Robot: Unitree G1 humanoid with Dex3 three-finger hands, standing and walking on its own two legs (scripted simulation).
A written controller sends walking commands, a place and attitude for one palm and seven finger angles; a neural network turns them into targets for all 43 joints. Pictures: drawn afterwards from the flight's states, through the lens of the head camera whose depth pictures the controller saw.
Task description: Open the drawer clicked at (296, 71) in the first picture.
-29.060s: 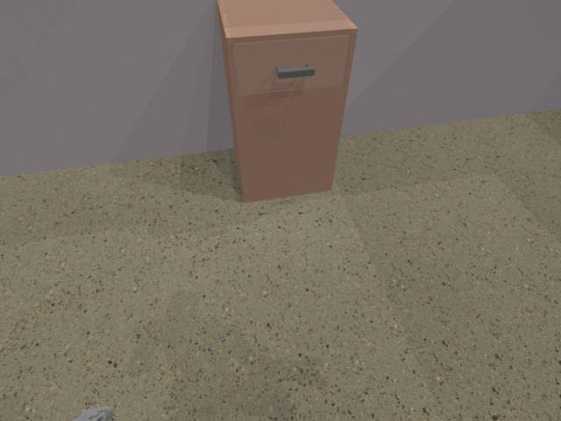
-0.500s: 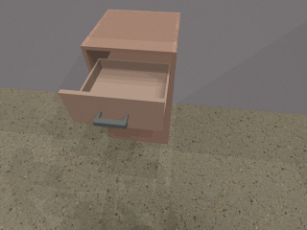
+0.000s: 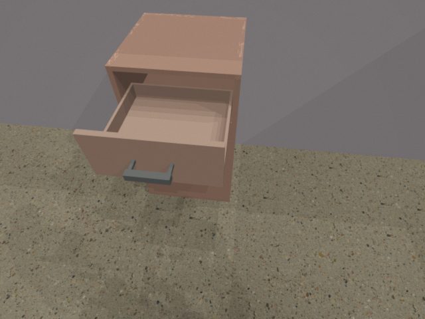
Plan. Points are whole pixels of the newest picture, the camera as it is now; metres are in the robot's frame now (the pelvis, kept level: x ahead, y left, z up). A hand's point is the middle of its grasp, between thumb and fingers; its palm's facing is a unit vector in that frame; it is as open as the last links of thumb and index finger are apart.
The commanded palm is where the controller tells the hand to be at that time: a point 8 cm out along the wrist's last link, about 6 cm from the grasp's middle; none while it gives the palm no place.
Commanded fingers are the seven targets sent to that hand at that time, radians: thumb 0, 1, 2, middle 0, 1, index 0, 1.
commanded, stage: look to check the result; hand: left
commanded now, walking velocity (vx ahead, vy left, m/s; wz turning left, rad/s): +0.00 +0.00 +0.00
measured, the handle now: (150, 170) +0.49 +0.20 -0.10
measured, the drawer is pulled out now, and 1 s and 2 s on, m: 0.30 0.30 0.30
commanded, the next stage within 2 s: stand and wait in 0.46 s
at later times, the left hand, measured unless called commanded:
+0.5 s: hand out of the picture +0.01 +0.17 -0.17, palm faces +0.02 -0.98 -0.20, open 7.3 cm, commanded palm none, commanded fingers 0.00 0.90 0.90 -0.20 -0.30 -0.20 -0.30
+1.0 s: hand out of the picture +0.02 +0.17 -0.17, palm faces +0.02 -0.98 -0.20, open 7.3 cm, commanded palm none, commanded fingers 0.00 0.90 0.90 -0.20 -0.30 -0.20 -0.30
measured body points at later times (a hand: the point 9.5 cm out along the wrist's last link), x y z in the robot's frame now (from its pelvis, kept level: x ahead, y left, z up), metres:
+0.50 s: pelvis +0.01 +0.00 +0.00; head +0.04 -0.01 +0.45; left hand +0.01 +0.22 -0.16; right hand -0.02 -0.20 -0.16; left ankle -0.04 +0.10 -0.74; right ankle +0.05 -0.10 -0.74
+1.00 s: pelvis +0.02 +0.00 +0.00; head +0.04 -0.01 +0.45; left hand +0.02 +0.22 -0.16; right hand -0.02 -0.20 -0.16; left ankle -0.04 +0.10 -0.74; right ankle +0.05 -0.10 -0.74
